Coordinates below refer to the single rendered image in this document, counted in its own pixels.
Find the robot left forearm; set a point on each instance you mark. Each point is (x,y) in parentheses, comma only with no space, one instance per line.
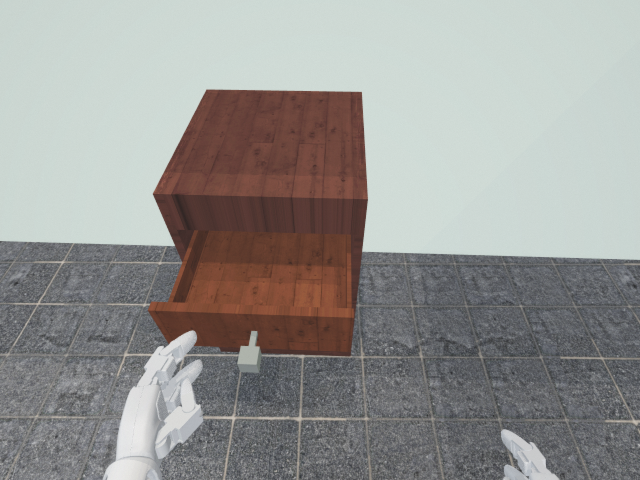
(133,468)

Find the left robot hand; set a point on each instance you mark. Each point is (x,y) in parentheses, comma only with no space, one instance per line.
(149,404)

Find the right robot hand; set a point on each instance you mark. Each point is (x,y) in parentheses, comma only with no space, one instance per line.
(530,460)

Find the drawer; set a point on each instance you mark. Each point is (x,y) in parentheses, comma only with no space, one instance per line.
(294,289)

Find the cabinet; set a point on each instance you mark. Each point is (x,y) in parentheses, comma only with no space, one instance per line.
(270,161)

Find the handle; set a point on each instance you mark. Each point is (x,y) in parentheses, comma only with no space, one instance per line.
(249,359)

